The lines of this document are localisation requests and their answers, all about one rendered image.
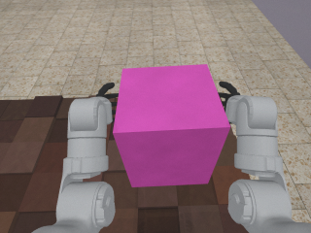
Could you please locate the robot right hand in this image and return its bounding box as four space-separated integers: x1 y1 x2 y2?
218 82 240 124

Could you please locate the robot left hand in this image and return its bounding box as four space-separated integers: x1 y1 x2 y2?
96 83 119 123

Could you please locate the carton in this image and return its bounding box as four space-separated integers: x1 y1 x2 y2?
113 64 230 187

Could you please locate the right robot upper arm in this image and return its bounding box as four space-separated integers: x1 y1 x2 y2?
227 179 311 233

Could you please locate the right robot forearm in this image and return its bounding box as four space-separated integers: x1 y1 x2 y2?
225 95 293 213

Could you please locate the left robot upper arm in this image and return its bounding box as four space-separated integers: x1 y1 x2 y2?
31 182 116 233

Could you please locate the left robot forearm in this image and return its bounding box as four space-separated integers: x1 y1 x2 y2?
55 96 113 218

